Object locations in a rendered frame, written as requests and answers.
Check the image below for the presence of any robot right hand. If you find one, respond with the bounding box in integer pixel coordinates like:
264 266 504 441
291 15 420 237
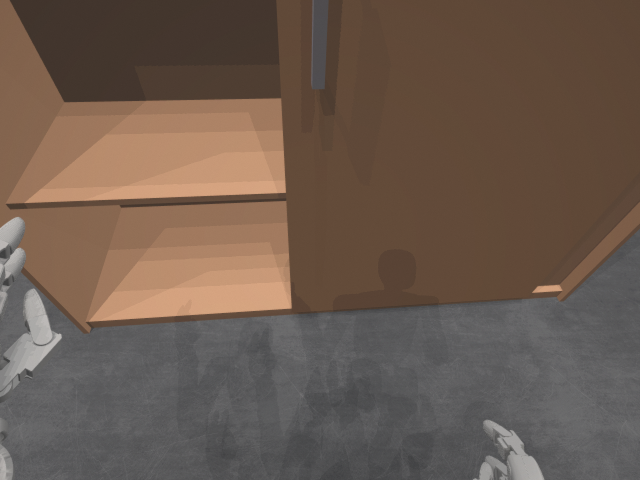
473 420 544 480

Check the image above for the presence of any robot left hand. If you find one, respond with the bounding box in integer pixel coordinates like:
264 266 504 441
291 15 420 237
0 217 62 403

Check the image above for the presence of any wardrobe door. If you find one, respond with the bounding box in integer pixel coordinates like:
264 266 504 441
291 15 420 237
538 172 640 286
276 0 640 313

